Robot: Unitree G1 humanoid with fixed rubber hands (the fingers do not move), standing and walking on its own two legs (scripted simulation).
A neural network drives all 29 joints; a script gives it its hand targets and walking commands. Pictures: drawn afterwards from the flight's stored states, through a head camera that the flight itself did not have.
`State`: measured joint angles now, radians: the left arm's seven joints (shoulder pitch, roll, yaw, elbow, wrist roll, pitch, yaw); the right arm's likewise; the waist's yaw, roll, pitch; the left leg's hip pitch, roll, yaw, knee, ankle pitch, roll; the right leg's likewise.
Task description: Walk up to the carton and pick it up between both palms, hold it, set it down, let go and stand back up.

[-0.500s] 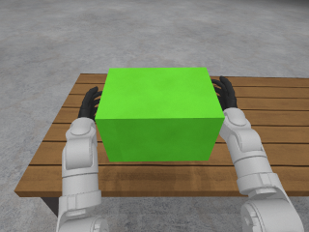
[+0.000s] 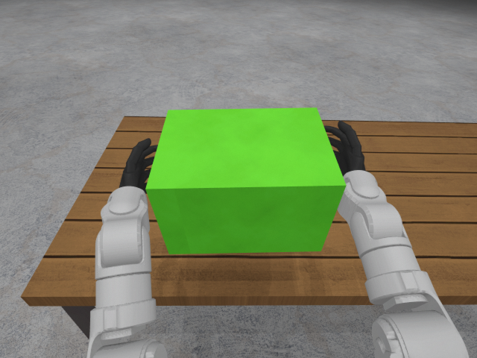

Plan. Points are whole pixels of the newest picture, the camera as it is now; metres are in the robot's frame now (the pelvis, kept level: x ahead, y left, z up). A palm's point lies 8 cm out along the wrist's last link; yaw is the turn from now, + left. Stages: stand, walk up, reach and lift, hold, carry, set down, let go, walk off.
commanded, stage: hold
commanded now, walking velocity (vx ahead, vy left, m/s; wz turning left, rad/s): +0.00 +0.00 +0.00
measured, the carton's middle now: (243, 179) +0.36 +0.01 +0.15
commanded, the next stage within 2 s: none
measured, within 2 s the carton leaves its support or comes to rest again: neither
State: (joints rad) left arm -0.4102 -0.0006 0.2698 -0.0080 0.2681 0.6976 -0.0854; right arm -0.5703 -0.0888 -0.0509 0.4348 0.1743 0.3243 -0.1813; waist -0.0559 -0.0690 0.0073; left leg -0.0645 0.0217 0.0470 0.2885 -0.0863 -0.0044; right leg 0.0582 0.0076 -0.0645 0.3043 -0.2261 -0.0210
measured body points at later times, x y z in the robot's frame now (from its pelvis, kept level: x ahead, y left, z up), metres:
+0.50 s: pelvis +0.00 +0.00 +0.00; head -0.05 +0.03 +0.45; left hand +0.35 +0.18 +0.16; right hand +0.37 -0.17 +0.18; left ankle +0.06 +0.12 -0.75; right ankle -0.03 -0.10 -0.75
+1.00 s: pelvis +0.00 +0.00 +0.00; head -0.05 +0.03 +0.45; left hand +0.34 +0.18 +0.16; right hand +0.37 -0.17 +0.18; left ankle +0.06 +0.12 -0.75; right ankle -0.03 -0.10 -0.75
